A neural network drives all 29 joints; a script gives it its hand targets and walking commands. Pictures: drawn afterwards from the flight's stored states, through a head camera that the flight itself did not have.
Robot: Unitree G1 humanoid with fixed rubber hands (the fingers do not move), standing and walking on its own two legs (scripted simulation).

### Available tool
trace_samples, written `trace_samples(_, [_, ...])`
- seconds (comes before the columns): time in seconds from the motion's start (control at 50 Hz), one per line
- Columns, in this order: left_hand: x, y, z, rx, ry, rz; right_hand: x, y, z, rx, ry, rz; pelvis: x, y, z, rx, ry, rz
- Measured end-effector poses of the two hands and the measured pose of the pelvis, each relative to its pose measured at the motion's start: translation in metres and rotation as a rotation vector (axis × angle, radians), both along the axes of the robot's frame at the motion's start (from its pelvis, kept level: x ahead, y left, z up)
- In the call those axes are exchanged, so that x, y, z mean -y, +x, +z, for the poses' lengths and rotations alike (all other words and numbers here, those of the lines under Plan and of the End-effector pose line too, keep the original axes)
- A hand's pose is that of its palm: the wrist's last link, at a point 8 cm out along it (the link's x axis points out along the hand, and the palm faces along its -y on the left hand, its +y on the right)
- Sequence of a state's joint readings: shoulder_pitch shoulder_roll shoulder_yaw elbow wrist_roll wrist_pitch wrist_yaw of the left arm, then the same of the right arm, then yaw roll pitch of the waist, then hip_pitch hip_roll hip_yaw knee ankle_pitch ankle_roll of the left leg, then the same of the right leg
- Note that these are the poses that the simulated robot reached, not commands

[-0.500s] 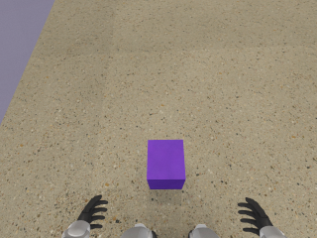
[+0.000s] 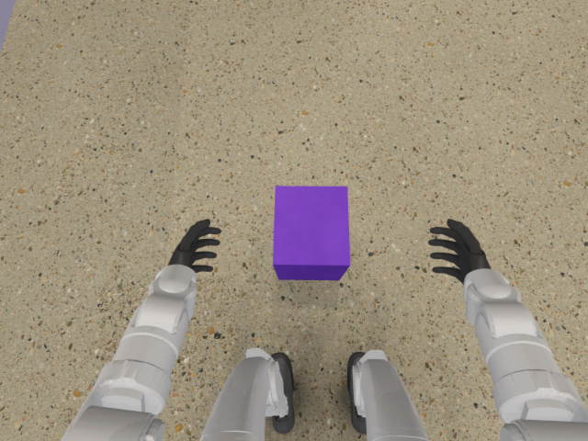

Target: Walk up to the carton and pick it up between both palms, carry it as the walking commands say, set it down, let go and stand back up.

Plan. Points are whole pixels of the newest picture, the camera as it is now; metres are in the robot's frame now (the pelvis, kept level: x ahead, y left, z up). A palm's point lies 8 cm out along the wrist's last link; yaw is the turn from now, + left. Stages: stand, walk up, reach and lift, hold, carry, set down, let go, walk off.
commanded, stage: reach and lift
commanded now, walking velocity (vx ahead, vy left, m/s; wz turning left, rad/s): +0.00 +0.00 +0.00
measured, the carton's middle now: (310, 237) +0.51 +0.00 -0.58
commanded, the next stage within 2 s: none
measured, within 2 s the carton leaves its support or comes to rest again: neither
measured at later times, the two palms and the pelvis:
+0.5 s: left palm (219, 188) +0.48 +0.16 -0.14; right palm (429, 192) +0.48 -0.18 -0.13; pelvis -0.01 -0.01 -0.03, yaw +1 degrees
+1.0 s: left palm (232, 194) +0.50 +0.16 -0.22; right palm (411, 201) +0.50 -0.18 -0.23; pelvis -0.02 -0.02 -0.06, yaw +1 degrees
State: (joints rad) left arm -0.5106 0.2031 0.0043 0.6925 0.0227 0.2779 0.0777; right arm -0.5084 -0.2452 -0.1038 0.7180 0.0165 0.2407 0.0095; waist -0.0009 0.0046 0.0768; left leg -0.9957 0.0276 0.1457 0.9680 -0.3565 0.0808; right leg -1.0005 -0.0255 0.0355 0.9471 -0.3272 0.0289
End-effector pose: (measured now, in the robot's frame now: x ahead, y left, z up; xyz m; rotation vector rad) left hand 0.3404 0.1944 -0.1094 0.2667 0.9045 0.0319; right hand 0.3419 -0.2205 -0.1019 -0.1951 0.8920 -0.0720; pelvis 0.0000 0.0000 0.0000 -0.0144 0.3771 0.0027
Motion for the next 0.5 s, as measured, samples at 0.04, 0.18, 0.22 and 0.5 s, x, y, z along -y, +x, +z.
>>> trace_samples(0.04, [0.004, 0.013, -0.005, 0.000, 0.001, -0.001, 0.000, 0.011, -0.006, 0.002, -0.002, -0.005, 0.002, 0.001, -0.002, -0.027, 0.002, 0.000])
trace_samples(0.18, [0.011, 0.067, -0.013, 0.103, -0.028, 0.039, -0.004, 0.054, -0.022, 0.091, 0.002, -0.031, 0.009, 0.005, -0.012, -0.160, 0.011, 0.002])
trace_samples(0.22, [0.011, 0.075, -0.018, 0.119, -0.036, 0.048, -0.007, 0.062, -0.028, 0.111, 0.021, -0.044, 0.010, 0.006, -0.015, -0.198, 0.013, 0.002])
trace_samples(0.5, [0.034, 0.139, -0.030, 0.215, -0.125, 0.069, -0.037, 0.134, -0.032, 0.251, 0.058, -0.034, 0.013, -0.007, -0.030, -0.329, 0.015, 0.004])
